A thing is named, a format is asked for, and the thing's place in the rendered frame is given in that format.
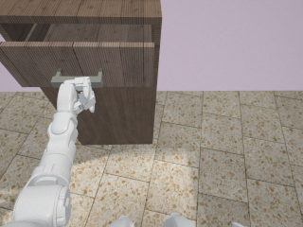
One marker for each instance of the robot left shin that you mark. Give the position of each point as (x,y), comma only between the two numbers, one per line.
(123,217)

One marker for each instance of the left robot hand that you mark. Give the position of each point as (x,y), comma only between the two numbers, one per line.
(68,99)

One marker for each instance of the left robot upper arm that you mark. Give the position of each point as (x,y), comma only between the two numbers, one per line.
(42,206)

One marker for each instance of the handle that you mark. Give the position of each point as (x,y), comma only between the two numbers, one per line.
(96,81)

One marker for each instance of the robot shin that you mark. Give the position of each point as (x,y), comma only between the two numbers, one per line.
(173,215)
(123,217)

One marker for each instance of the cabinet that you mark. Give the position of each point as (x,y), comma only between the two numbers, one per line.
(122,115)

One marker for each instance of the left robot forearm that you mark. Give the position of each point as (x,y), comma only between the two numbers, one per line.
(58,158)

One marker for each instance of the robot right shin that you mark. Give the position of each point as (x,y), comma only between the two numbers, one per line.
(173,215)

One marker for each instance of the drawer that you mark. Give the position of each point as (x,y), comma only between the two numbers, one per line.
(124,52)

